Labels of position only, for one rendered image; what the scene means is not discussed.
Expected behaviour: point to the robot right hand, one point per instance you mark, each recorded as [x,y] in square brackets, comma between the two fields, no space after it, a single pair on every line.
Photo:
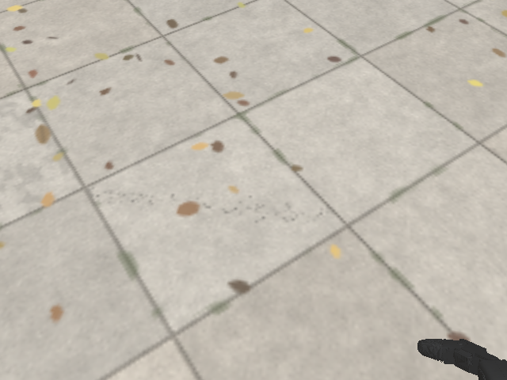
[465,355]

